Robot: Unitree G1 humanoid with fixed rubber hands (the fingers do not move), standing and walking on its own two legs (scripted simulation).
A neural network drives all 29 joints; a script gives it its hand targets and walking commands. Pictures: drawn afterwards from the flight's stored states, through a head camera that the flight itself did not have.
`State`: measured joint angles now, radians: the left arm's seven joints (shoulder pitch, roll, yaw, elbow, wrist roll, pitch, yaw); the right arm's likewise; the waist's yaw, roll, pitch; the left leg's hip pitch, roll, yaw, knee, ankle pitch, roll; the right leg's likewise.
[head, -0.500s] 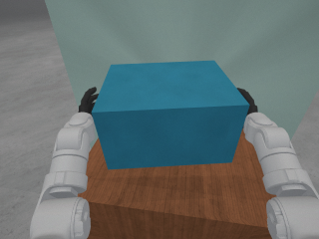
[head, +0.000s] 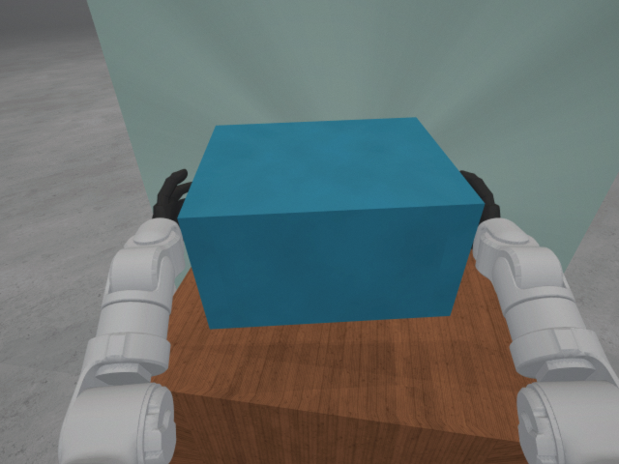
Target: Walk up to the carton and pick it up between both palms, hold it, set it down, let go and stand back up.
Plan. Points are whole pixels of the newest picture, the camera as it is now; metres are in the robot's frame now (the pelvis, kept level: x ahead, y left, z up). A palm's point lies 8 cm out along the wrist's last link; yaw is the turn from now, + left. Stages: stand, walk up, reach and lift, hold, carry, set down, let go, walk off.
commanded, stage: hold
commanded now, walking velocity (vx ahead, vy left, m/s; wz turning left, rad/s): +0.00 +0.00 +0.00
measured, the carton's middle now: (323, 212) +0.43 +0.02 +0.18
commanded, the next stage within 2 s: none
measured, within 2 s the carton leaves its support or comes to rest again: neither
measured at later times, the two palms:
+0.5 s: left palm (170, 227) +0.36 +0.22 +0.20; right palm (482, 227) +0.38 -0.19 +0.20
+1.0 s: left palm (170, 227) +0.36 +0.22 +0.20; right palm (482, 227) +0.38 -0.19 +0.20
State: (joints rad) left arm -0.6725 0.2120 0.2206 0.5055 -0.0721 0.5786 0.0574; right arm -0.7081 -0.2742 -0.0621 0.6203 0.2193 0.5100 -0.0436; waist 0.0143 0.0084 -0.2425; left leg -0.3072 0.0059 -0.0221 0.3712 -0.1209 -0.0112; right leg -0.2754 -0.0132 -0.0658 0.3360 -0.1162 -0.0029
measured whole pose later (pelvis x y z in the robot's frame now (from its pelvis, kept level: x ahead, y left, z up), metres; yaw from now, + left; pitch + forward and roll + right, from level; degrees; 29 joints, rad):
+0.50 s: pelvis +0.00 +0.00 +0.00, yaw +0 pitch +3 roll -1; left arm -0.67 0.21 0.22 0.50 -0.07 0.58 0.06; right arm -0.71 -0.27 -0.06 0.62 0.22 0.51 -0.05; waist 0.01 0.01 -0.24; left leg -0.31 0.01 -0.02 0.37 -0.12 -0.01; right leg -0.28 -0.01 -0.07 0.34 -0.12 0.00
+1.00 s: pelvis +0.00 +0.00 +0.00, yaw +0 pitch +3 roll -1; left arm -0.67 0.21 0.22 0.50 -0.07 0.58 0.06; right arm -0.71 -0.27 -0.06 0.62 0.22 0.51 -0.05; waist 0.01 0.01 -0.24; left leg -0.31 0.01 -0.02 0.37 -0.12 -0.01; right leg -0.27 -0.01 -0.07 0.34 -0.12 0.00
